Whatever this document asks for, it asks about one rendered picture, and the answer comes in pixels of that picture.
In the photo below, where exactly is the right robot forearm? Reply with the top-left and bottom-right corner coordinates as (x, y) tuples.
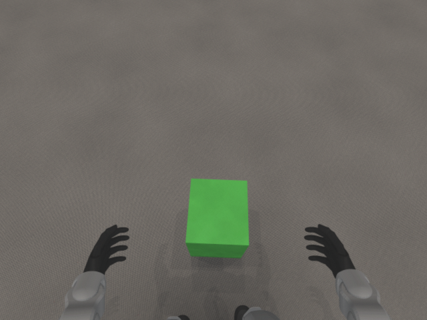
(336, 269), (392, 320)

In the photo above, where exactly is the left robot forearm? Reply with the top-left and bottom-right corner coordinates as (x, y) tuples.
(58, 271), (106, 320)

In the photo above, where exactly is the right robot shin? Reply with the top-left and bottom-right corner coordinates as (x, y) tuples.
(244, 307), (261, 317)

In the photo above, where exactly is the carton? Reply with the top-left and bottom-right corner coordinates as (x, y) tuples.
(185, 179), (249, 259)

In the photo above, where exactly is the right robot foot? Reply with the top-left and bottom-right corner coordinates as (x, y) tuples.
(234, 305), (249, 320)

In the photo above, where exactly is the robot left hand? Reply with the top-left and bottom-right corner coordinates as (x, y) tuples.
(84, 225), (129, 275)

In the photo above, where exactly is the robot right hand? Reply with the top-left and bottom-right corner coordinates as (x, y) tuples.
(304, 224), (356, 278)

